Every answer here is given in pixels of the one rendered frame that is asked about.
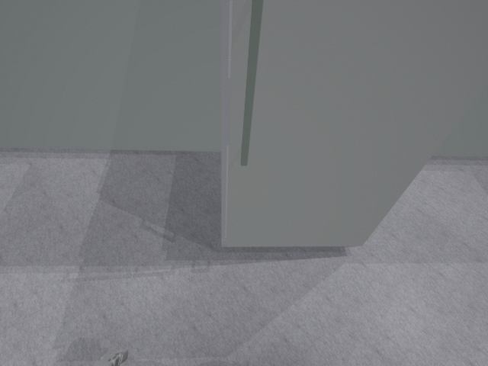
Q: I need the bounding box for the fridge door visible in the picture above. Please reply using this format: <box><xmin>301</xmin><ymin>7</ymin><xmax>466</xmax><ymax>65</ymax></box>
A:
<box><xmin>226</xmin><ymin>0</ymin><xmax>488</xmax><ymax>246</ymax></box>

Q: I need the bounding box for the handle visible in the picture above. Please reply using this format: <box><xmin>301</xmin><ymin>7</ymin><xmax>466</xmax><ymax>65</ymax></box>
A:
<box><xmin>241</xmin><ymin>0</ymin><xmax>263</xmax><ymax>166</ymax></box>

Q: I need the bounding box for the robot left hand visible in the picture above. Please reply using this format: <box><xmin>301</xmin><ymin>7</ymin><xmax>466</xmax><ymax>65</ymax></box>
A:
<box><xmin>92</xmin><ymin>349</ymin><xmax>128</xmax><ymax>366</ymax></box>

